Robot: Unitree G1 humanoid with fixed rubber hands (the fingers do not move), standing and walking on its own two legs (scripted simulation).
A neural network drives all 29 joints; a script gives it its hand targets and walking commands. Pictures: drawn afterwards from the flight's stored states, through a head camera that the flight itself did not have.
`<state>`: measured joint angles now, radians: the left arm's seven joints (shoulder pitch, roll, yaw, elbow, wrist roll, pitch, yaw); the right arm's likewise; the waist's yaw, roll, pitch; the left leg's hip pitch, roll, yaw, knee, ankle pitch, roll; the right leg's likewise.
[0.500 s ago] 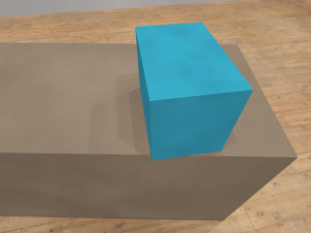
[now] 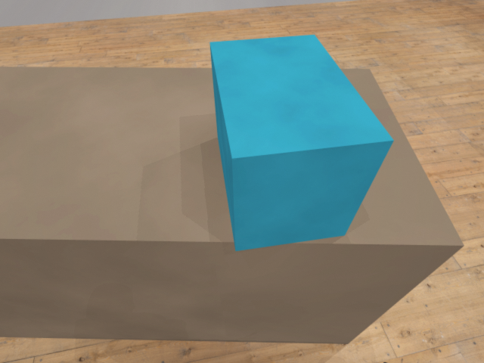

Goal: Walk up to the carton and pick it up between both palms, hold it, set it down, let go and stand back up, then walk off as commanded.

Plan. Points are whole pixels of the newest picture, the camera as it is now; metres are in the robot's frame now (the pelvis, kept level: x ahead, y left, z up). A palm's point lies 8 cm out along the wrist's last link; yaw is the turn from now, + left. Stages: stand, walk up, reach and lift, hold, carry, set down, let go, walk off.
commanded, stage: stand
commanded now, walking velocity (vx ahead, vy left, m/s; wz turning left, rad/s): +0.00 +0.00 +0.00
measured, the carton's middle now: (276, 138) +0.47 -0.04 +0.12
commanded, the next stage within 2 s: walk up in 1.96 s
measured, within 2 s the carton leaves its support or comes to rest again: neither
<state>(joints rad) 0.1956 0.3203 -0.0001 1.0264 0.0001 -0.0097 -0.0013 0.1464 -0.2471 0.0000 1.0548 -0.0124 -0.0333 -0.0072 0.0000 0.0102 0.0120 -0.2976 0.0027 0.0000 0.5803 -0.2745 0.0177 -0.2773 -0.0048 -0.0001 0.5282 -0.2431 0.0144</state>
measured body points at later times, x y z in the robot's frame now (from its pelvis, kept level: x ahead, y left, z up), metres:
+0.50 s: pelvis +0.00 +0.00 +0.00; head +0.01 +0.00 +0.45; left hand +0.07 +0.29 -0.13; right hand +0.09 -0.26 -0.14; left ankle +0.02 +0.11 -0.73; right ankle +0.02 -0.13 -0.73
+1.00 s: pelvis +0.00 +0.00 +0.00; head +0.01 +0.00 +0.45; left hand +0.07 +0.29 -0.13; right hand +0.09 -0.26 -0.14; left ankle +0.02 +0.11 -0.73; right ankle +0.02 -0.13 -0.73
